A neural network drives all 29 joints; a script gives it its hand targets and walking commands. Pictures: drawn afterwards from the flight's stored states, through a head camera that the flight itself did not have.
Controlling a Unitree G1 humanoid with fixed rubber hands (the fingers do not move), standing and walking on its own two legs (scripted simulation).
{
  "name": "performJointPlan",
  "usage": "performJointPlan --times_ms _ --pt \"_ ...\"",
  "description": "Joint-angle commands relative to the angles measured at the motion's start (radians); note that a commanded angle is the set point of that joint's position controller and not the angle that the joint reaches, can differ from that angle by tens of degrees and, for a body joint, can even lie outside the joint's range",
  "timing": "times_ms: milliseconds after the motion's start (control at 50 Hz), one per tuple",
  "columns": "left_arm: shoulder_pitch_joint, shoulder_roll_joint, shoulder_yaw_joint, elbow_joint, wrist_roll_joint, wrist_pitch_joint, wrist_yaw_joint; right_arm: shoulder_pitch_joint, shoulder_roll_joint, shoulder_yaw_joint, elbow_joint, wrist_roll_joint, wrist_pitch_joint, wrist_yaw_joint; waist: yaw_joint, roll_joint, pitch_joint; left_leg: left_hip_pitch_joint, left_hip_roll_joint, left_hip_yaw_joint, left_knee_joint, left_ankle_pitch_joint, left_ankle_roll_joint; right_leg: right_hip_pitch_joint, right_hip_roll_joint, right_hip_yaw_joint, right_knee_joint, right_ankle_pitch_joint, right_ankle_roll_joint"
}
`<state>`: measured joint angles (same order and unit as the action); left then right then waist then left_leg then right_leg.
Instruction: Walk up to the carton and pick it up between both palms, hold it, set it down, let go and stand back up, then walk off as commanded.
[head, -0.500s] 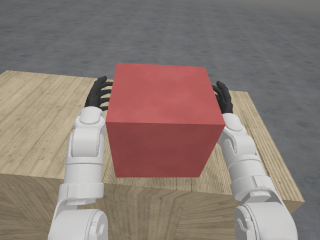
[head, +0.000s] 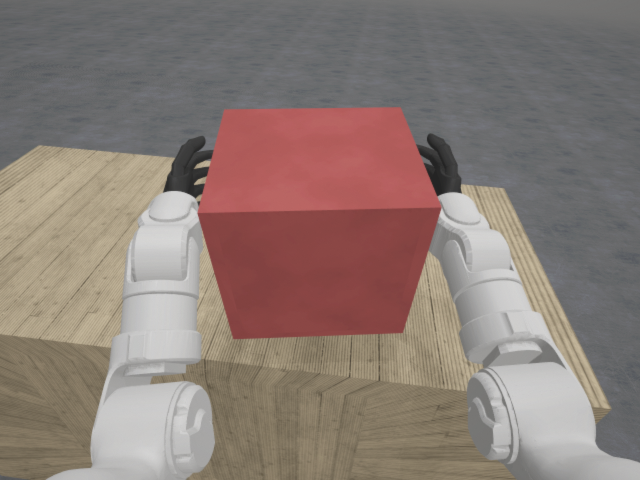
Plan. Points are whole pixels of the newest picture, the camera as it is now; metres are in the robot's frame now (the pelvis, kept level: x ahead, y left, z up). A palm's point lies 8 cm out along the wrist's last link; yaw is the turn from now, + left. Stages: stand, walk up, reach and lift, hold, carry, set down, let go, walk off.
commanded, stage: reach and lift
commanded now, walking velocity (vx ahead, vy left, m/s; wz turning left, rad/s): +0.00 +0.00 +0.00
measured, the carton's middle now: (316, 224) +0.39 -0.01 +0.18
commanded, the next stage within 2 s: hold in 0.42 s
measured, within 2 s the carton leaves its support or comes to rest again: neither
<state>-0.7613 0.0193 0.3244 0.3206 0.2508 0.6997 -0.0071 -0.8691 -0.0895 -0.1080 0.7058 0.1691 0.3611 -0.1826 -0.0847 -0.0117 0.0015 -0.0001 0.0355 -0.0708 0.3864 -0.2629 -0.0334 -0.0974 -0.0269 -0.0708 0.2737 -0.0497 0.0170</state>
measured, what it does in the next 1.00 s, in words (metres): stands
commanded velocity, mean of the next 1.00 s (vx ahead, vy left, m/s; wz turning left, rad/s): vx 0.00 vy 0.00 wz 0.00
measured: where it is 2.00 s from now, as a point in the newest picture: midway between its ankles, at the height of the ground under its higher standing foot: outside the picture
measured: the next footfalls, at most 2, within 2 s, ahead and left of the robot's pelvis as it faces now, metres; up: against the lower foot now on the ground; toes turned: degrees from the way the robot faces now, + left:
none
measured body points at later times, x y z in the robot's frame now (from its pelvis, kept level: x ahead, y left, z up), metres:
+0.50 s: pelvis +0.01 +0.00 +0.00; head -0.07 +0.01 +0.44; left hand +0.39 +0.15 +0.25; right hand +0.39 -0.17 +0.25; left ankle -0.02 +0.14 -0.74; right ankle +0.07 -0.13 -0.74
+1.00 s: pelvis +0.00 +0.00 +0.00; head -0.07 +0.01 +0.44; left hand +0.38 +0.16 +0.26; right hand +0.39 -0.16 +0.26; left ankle -0.02 +0.14 -0.74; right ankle +0.07 -0.13 -0.74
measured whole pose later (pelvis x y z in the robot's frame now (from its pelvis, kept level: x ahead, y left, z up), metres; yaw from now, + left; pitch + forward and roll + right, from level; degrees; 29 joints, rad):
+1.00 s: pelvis +0.00 +0.00 +0.00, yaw +1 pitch -7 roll -1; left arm -0.83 0.05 0.34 0.31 0.24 0.82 -0.02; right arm -0.96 -0.12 -0.08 0.71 0.26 0.49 -0.23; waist -0.08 0.01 -0.05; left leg -0.01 0.04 -0.08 0.40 -0.27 -0.04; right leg -0.10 -0.03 -0.08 0.28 -0.06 0.01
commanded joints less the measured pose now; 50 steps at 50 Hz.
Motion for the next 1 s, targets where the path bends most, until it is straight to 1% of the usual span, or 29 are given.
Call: performJointPlan --times_ms 0,40,60,100,140,160,220,240,260,300,380,420,440,460,480,500,520,580,680,740,760,780,820,840,880,900,920,940,980 --pt "-0.842 -0.598 -0.455 -0.143 -0.161 -0.079 -0.118 -0.826 0.702 0.355 -0.320 0.130 -0.043 0.108 -0.042 0.063 -0.476 -0.237 -0.107 0.081 -0.089 0.205 -0.008 0.434 0.075 -0.002 0.051 0.116 0.016" --pt "-0.834 -0.592 -0.465 -0.123 -0.167 -0.073 -0.120 -0.834 0.694 0.345 -0.315 0.131 -0.039 0.097 -0.047 0.074 -0.498 -0.235 -0.107 0.076 -0.081 0.229 -0.016 0.444 0.072 0.008 0.045 0.131 0.012" --pt "-0.838 -0.606 -0.480 -0.115 -0.174 -0.073 -0.117 -0.845 0.665 0.347 -0.320 0.137 -0.028 0.096 -0.068 0.081 -0.481 -0.242 -0.109 0.070 -0.077 0.223 -0.027 0.433 0.073 0.000 0.045 0.126 0.012" --pt "-0.837 -0.568 -0.408 -0.078 -0.141 -0.070 -0.127 -0.815 0.674 0.327 -0.260 0.132 -0.013 0.099 -0.040 0.068 -0.422 -0.270 -0.106 0.072 -0.097 0.167 -0.007 0.425 0.072 0.005 0.045 0.073 0.015" --pt "-0.818 -0.577 -0.410 -0.072 -0.140 -0.060 -0.127 -0.810 0.658 0.326 -0.263 0.135 -0.005 0.099 -0.050 0.072 -0.396 -0.257 -0.103 0.069 -0.107 0.174 -0.010 0.420 0.076 0.001 0.041 0.070 0.013" --pt "-0.837 -0.586 -0.406 -0.082 -0.138 -0.059 -0.127 -0.839 0.663 0.331 -0.270 0.143 0.001 0.101 -0.036 0.089 -0.402 -0.264 -0.104 0.071 -0.107 0.166 -0.019 0.418 0.084 -0.001 0.036 0.049 0.007" --pt "-0.836 -0.573 -0.388 -0.071 -0.147 -0.058 -0.121 -0.907 0.681 0.356 -0.338 0.174 -0.008 0.100 -0.014 0.046 -0.451 -0.263 -0.108 0.069 -0.091 0.223 -0.010 0.439 0.085 0.003 0.053 0.119 0.014" --pt "-0.841 -0.583 -0.403 -0.102 -0.156 -0.059 -0.120 -0.875 0.683 0.365 -0.308 0.181 0.005 0.097 -0.023 0.043 -0.450 -0.244 -0.107 0.063 -0.085 0.260 -0.018 0.442 0.093 0.003 0.052 0.147 0.010" --pt "-0.855 -0.592 -0.411 -0.116 -0.159 -0.061 -0.115 -0.916 0.676 0.381 -0.350 0.194 -0.003 0.097 -0.006 0.039 -0.480 -0.242 -0.106 0.061 -0.070 0.271 -0.021 0.448 0.095 -0.004 0.054 0.133 0.011" --pt "-0.821 -0.589 -0.398 -0.093 -0.151 -0.052 -0.110 -0.889 0.674 0.372 -0.324 0.181 0.012 0.096 -0.013 0.022 -0.451 -0.243 -0.106 0.061 -0.081 0.254 -0.016 0.435 0.094 -0.007 0.047 0.127 0.013" --pt "-0.799 -0.563 -0.375 -0.090 -0.143 -0.035 -0.115 -0.877 0.662 0.410 -0.329 0.207 0.031 0.089 0.020 -0.010 -0.442 -0.238 -0.105 0.069 -0.085 0.261 -0.010 0.447 0.102 -0.005 0.049 0.141 0.016" --pt "-0.810 -0.579 -0.399 -0.164 -0.146 -0.023 -0.113 -0.853 0.667 0.399 -0.353 0.219 0.040 0.085 0.000 0.014 -0.440 -0.221 -0.104 0.067 -0.075 0.303 -0.021 0.453 0.103 -0.002 0.053 0.173 0.015" --pt "-0.803 -0.571 -0.389 -0.139 -0.149 -0.013 -0.117 -0.869 0.671 0.405 -0.347 0.224 0.051 0.084 0.010 0.003 -0.424 -0.236 -0.105 0.065 -0.084 0.287 -0.016 0.447 0.107 0.003 0.045 0.156 0.015" --pt "-0.820 -0.575 -0.388 -0.126 -0.140 -0.009 -0.117 -0.872 0.658 0.380 -0.333 0.219 0.054 0.084 -0.003 0.022 -0.381 -0.241 -0.105 0.065 -0.088 0.263 -0.019 0.433 0.105 0.001 0.044 0.132 0.014" --pt "-0.841 -0.572 -0.403 -0.153 -0.152 -0.008 -0.121 -0.848 0.669 0.381 -0.319 0.219 0.058 0.087 0.006 0.040 -0.400 -0.241 -0.102 0.069 -0.093 0.245 -0.018 0.422 0.105 0.007 0.047 0.105 0.010" --pt "-0.846 -0.564 -0.380 -0.128 -0.145 -0.005 -0.123 -0.879 0.669 0.374 -0.314 0.214 0.064 0.087 0.012 0.010 -0.375 -0.274 -0.101 0.067 -0.099 0.213 -0.009 0.420 0.105 0.006 0.048 0.082 0.014" --pt "-0.848 -0.568 -0.386 -0.142 -0.139 0.000 -0.125 -0.866 0.668 0.371 -0.312 0.214 0.064 0.088 0.013 0.041 -0.380 -0.269 -0.099 0.072 -0.103 0.210 -0.013 0.422 0.102 0.008 0.047 0.087 0.010" --pt "-0.872 -0.598 -0.456 -0.221 -0.172 0.006 -0.119 -0.859 0.662 0.385 -0.340 0.229 0.070 0.088 -0.018 0.060 -0.446 -0.230 -0.095 0.058 -0.083 0.293 -0.033 0.451 0.109 0.003 0.055 0.142 0.012" --pt "-0.867 -0.611 -0.460 -0.178 -0.175 0.021 -0.119 -0.897 0.658 0.368 -0.364 0.226 0.074 0.084 -0.032 0.080 -0.416 -0.263 -0.097 0.056 -0.091 0.237 -0.035 0.425 0.105 0.004 0.048 0.102 0.004" --pt "-0.877 -0.551 -0.398 -0.158 -0.146 0.032 -0.128 -0.873 0.649 0.354 -0.303 0.223 0.100 0.086 0.000 0.059 -0.379 -0.309 -0.098 0.064 -0.115 0.164 -0.015 0.436 0.098 0.008 0.051 0.059 0.014" --pt "-0.880 -0.564 -0.404 -0.157 -0.149 0.035 -0.129 -0.867 0.659 0.350 -0.284 0.214 0.103 0.089 -0.011 0.077 -0.371 -0.314 -0.095 0.065 -0.126 0.151 -0.012 0.439 0.099 0.008 0.055 0.053 0.010" --pt "-0.877 -0.576 -0.434 -0.195 -0.175 0.030 -0.127 -0.897 0.678 0.380 -0.363 0.229 0.091 0.086 0.000 0.060 -0.458 -0.302 -0.094 0.065 -0.109 0.208 -0.015 0.476 0.102 0.006 0.068 0.120 0.015" --pt "-0.890 -0.564 -0.411 -0.155 -0.157 0.033 -0.125 -0.891 0.650 0.359 -0.299 0.237 0.110 0.081 -0.022 0.075 -0.405 -0.295 -0.104 0.062 -0.095 0.214 -0.024 0.453 0.094 0.019 0.054 0.109 0.010" --pt "-0.890 -0.567 -0.423 -0.186 -0.169 0.032 -0.126 -0.926 0.673 0.376 -0.358 0.247 0.101 0.080 -0.011 0.049 -0.462 -0.276 -0.106 0.063 -0.089 0.249 -0.031 0.468 0.101 0.010 0.059 0.133 0.009" --pt "-0.880 -0.564 -0.384 -0.121 -0.143 0.039 -0.128 -0.933 0.666 0.352 -0.303 0.231 0.110 0.083 0.006 0.056 -0.381 -0.312 -0.102 0.065 -0.115 0.176 -0.013 0.436 0.102 0.012 0.050 0.058 0.010" --pt "-0.896 -0.585 -0.428 -0.168 -0.164 0.037 -0.129 -0.937 0.670 0.363 -0.346 0.233 0.100 0.083 -0.002 0.074 -0.446 -0.300 -0.094 0.065 -0.112 0.196 -0.016 0.450 0.104 0.008 0.062 0.085 0.006" --pt "-0.890 -0.578 -0.413 -0.121 -0.164 0.045 -0.130 -0.914 0.646 0.335 -0.284 0.219 0.112 0.085 -0.013 0.077 -0.401 -0.321 -0.094 0.063 -0.121 0.162 -0.018 0.434 0.103 0.010 0.057 0.052 0.005" --pt "-0.894 -0.577 -0.410 -0.148 -0.161 0.044 -0.133 -0.923 0.661 0.351 -0.334 0.226 0.105 0.083 -0.013 0.081 -0.426 -0.318 -0.092 0.068 -0.113 0.186 -0.021 0.464 0.103 0.006 0.061 0.081 0.006" --pt "-0.907 -0.560 -0.382 -0.119 -0.159 0.038 -0.132 -0.957 0.665 0.354 -0.316 0.230 0.115 0.085 0.005 0.050 -0.433 -0.341 -0.095 0.064 -0.122 0.156 -0.007 0.472 0.100 0.013 0.060 0.069 0.012"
